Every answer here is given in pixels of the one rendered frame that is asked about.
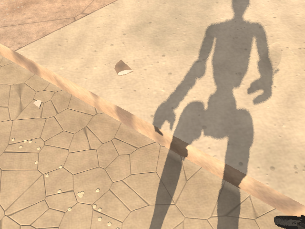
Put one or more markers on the right robot hand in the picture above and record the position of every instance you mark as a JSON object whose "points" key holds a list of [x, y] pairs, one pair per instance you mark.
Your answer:
{"points": [[290, 222]]}

